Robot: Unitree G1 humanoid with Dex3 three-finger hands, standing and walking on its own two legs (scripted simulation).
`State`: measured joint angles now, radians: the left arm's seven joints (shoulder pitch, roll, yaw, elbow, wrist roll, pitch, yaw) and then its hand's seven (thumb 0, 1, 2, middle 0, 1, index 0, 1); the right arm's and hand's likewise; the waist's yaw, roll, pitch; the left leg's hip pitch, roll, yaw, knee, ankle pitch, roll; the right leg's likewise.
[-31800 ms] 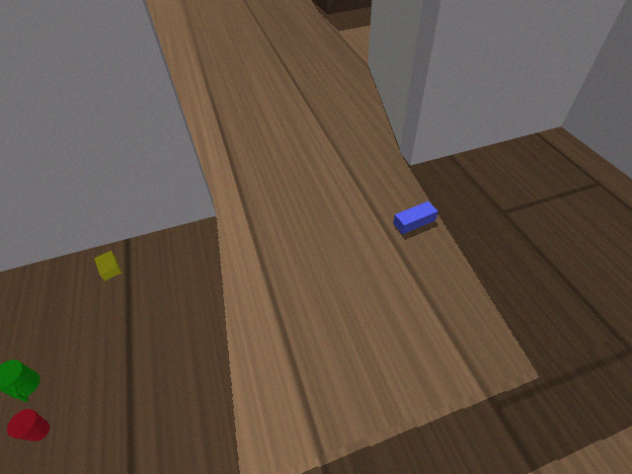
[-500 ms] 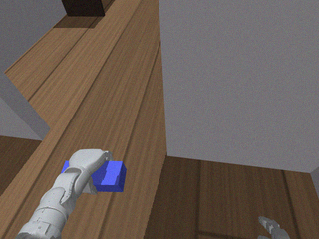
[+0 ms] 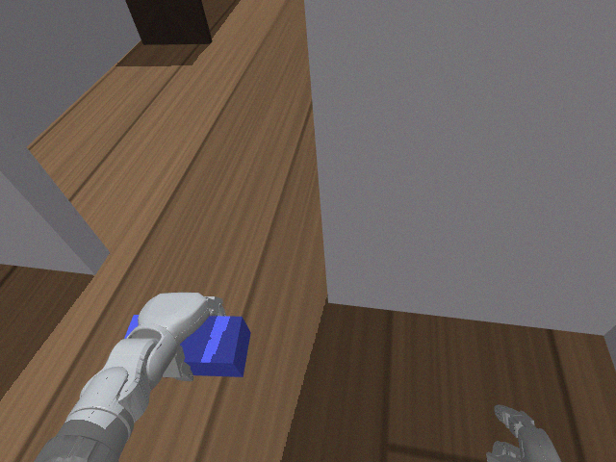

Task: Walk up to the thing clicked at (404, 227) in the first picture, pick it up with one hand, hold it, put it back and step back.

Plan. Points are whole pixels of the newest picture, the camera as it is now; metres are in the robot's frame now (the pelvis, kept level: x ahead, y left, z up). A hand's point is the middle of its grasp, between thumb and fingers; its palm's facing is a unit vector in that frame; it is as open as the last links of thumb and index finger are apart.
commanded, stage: hold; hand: left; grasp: from above
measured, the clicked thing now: (187, 345) +0.30 +0.22 -0.06
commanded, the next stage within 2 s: crouch in 0.86 s
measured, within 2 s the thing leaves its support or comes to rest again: neither
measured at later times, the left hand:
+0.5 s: hand (181, 340) +0.29 +0.22 -0.02, palm faces -0.46 -0.02 -0.89, open 10.0 cm
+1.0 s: hand (184, 333) +0.30 +0.22 -0.03, palm faces -0.48 -0.02 -0.88, open 10.0 cm
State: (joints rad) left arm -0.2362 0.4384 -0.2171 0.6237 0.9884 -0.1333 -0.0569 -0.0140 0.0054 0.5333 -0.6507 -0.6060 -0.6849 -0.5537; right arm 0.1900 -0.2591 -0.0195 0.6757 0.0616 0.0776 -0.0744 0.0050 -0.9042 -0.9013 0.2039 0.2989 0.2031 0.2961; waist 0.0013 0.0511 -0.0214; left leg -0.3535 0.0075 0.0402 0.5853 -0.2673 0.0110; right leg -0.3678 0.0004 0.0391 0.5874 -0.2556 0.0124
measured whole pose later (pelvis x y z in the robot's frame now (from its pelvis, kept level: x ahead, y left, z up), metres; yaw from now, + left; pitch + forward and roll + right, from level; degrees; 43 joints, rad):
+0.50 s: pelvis +0.00 +0.00 +0.01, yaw +0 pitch +0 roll +0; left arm -0.23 0.44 -0.22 0.58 0.97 -0.12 -0.08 -0.01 0.01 0.54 -0.64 -0.62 -0.67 -0.57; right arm 0.16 -0.25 -0.01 0.68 0.07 0.08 -0.09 0.01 -0.91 -0.90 0.20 0.30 0.20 0.30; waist 0.01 0.06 0.00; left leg -0.29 0.00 0.04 0.52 -0.24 0.01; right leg -0.31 0.00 0.04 0.53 -0.23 0.01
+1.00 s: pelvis +0.02 +0.00 +0.01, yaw +0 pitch +2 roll +0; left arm -0.22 0.44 -0.21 0.60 0.98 -0.13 -0.08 -0.01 0.02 0.53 -0.64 -0.62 -0.67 -0.57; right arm 0.17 -0.26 -0.02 0.68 0.07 0.11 -0.08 0.01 -0.91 -0.90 0.20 0.30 0.20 0.30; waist 0.01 0.06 -0.01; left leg -0.27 0.01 0.04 0.50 -0.25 0.01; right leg -0.29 0.00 0.04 0.51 -0.24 0.01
